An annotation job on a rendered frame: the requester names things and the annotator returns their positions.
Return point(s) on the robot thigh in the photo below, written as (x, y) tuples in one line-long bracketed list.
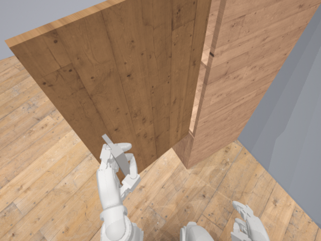
[(194, 233), (138, 234)]

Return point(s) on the left robot forearm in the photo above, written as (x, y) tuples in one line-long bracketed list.
[(116, 226)]

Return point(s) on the handle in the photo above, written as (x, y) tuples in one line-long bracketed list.
[(118, 155)]

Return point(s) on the left robot hand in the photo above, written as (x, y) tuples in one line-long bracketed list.
[(107, 181)]

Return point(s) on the robot left thigh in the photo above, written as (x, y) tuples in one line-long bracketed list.
[(138, 234)]

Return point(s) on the robot right thigh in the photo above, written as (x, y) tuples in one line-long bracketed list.
[(194, 233)]

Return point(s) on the cupboard door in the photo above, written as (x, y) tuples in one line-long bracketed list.
[(125, 68)]

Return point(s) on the right robot hand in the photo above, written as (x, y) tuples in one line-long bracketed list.
[(251, 230)]

